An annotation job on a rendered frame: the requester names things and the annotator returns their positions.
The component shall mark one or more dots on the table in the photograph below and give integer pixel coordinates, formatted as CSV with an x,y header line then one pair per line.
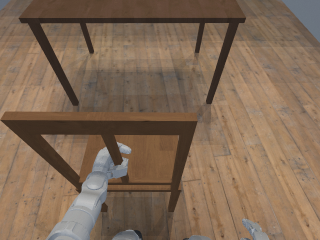
x,y
132,11

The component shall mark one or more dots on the robot left forearm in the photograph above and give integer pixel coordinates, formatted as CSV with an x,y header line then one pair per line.
x,y
83,213

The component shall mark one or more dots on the right robot hand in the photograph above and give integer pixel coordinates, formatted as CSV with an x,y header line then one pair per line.
x,y
254,229

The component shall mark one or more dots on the left robot hand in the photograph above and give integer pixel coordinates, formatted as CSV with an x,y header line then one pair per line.
x,y
104,162

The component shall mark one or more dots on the chair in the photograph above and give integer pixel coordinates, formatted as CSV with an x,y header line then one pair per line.
x,y
157,159

